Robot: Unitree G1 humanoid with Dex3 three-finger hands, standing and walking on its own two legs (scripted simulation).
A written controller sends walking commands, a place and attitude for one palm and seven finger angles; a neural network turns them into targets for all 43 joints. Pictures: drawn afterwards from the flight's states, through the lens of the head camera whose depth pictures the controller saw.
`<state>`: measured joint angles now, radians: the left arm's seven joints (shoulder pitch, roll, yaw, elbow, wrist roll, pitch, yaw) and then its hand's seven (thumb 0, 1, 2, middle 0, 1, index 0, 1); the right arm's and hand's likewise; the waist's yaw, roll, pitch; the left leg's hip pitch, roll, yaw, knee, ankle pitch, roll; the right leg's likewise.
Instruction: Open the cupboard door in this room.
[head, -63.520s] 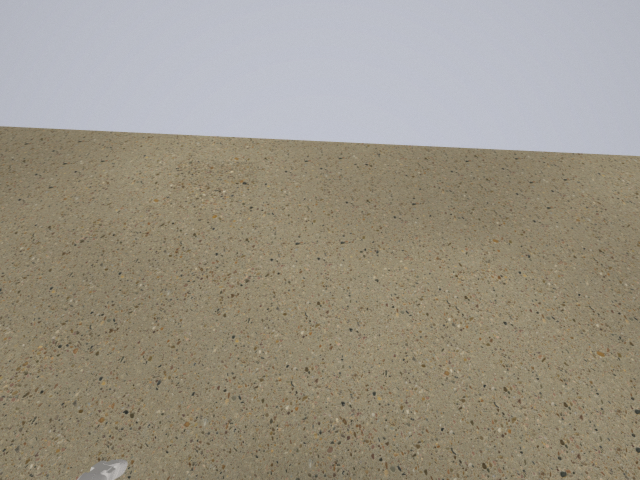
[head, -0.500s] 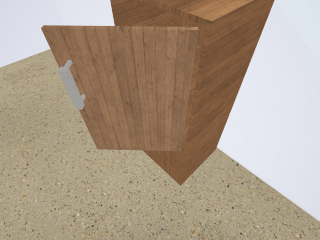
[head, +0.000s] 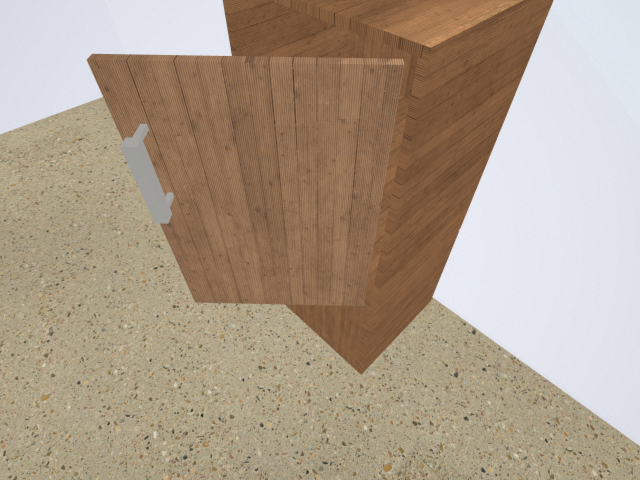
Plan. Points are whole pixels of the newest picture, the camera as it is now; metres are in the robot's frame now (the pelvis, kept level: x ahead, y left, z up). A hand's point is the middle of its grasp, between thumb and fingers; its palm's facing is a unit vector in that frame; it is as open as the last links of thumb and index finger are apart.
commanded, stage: look again from close up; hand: left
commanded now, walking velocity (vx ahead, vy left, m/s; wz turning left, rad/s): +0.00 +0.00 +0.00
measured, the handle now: (153, 175) +0.52 +0.30 +0.08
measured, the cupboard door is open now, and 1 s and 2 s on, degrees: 44 44 44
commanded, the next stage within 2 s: shuffle to correct the standing spot in 0.12 s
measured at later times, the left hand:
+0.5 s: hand out of the picture +0.00 +0.21 -0.18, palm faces +0.07 -0.97 -0.24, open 7.4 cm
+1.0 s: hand out of the picture +0.00 +0.28 -0.18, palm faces -0.01 -0.98 -0.17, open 7.4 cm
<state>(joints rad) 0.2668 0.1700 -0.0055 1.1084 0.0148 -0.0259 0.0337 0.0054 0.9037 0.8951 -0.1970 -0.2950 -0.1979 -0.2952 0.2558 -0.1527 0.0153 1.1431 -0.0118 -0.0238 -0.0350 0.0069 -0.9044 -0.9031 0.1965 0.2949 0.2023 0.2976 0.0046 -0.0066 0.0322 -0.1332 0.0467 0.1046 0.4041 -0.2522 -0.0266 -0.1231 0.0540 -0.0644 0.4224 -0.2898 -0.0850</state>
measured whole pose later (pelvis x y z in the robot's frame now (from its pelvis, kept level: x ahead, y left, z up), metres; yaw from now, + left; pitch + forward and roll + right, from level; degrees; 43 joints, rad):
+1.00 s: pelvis -0.03 +0.10 +0.00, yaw +0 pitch +1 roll +0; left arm 0.25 0.19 0.04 1.03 0.04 0.05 0.01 0.01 0.91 0.90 -0.19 -0.29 -0.19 -0.29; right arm 0.27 -0.14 -0.02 1.05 -0.03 -0.02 -0.03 0.01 -0.92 -0.90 0.20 0.30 0.21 0.30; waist -0.03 -0.04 0.03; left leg -0.26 0.00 0.12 0.41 -0.16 0.06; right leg -0.33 -0.02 -0.03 0.82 -0.46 -0.01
